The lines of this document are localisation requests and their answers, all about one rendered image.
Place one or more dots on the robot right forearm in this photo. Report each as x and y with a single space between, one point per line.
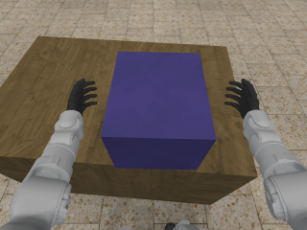
266 146

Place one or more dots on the right robot hand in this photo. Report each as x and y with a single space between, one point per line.
248 97

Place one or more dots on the left robot hand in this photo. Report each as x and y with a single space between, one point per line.
77 98

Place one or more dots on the carton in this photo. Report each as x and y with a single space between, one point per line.
158 114

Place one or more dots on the right robot upper arm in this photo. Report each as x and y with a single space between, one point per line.
286 196

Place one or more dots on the right robot shin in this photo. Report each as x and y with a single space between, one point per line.
183 222

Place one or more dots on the pedestal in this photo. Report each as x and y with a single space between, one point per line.
38 89

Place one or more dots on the robot left forearm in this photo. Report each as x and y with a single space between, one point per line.
60 153

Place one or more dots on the left robot upper arm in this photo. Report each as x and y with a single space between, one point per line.
42 203

